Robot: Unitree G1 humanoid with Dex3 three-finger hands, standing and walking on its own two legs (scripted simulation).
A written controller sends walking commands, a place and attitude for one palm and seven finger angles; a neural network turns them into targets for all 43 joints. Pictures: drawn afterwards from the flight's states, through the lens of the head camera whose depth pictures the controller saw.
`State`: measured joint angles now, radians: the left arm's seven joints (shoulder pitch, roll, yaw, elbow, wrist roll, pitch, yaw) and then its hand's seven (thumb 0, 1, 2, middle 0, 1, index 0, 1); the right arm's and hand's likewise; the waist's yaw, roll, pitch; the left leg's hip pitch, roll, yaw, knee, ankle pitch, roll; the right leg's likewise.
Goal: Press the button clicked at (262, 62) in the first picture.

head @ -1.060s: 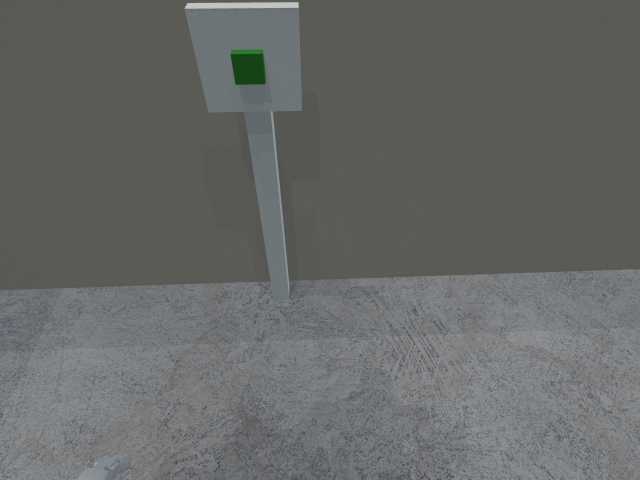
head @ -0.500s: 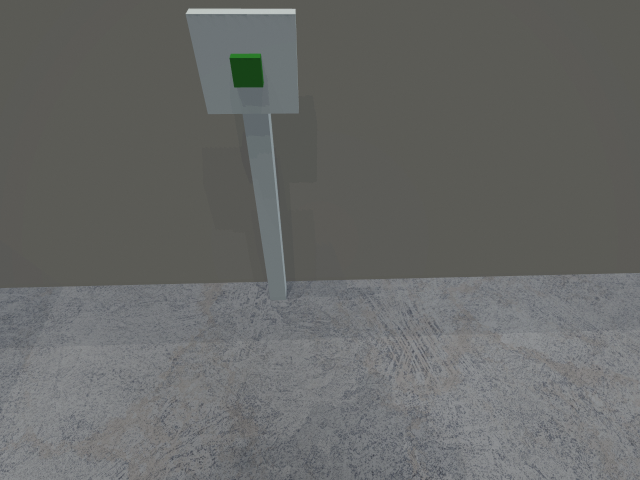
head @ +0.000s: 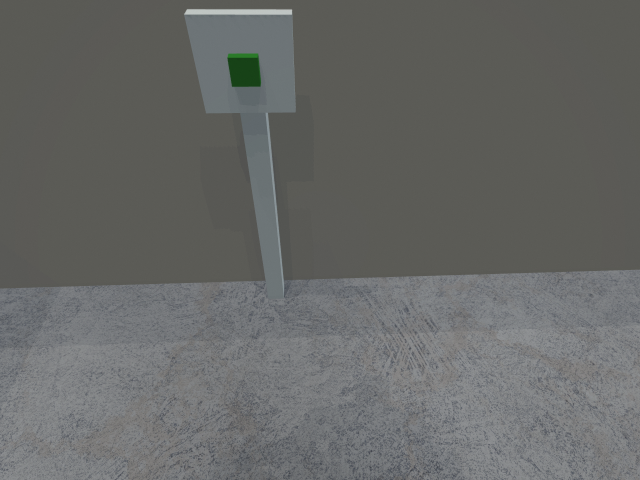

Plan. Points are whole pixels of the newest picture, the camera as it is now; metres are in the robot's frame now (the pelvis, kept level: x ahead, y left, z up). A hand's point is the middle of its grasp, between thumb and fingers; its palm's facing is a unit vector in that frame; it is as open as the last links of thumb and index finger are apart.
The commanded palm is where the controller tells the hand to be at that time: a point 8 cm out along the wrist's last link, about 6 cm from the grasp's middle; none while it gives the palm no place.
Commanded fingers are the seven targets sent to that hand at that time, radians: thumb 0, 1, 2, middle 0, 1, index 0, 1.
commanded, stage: look at it before walking up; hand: left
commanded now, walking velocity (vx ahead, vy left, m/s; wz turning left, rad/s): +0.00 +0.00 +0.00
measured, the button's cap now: (245, 69) +0.84 +0.20 +0.12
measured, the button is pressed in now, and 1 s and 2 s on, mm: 0 0 0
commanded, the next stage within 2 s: turn to face it in 0.48 s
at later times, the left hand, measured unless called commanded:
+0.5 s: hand out of the picture +0.08 +0.25 -0.15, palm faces -0.03 -0.94 -0.34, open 7.4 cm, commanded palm none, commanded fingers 0.00 0.90 0.90 -0.20 -0.30 -0.20 -0.30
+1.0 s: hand out of the picture +0.04 +0.21 -0.19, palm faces +0.04 -0.98 -0.20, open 7.4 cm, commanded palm none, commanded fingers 0.00 0.90 0.90 -0.20 -0.30 -0.20 -0.30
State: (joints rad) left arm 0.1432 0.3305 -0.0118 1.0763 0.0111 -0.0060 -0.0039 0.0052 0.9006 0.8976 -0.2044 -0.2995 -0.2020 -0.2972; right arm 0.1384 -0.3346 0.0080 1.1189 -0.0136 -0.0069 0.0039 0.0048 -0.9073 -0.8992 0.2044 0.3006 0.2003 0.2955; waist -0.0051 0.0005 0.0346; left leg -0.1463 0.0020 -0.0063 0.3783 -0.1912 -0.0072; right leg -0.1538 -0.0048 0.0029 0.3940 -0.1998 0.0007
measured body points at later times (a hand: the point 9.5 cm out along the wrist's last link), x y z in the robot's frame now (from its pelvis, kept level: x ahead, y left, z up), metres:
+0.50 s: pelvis +0.01 +0.00 +0.00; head +0.01 +0.00 +0.45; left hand +0.08 +0.30 -0.13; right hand +0.09 -0.29 -0.13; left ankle +0.01 +0.12 -0.74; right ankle +0.01 -0.12 -0.74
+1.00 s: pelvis +0.04 +0.01 -0.01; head +0.03 +0.02 +0.44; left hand +0.03 +0.26 -0.17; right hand +0.06 -0.24 -0.16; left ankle +0.01 +0.13 -0.74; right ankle +0.01 -0.12 -0.74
